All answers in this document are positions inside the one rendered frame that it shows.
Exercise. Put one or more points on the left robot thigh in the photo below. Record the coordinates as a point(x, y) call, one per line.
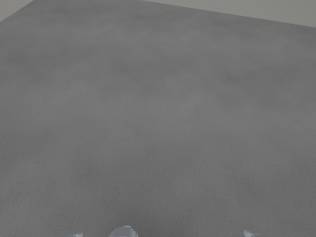
point(124, 231)

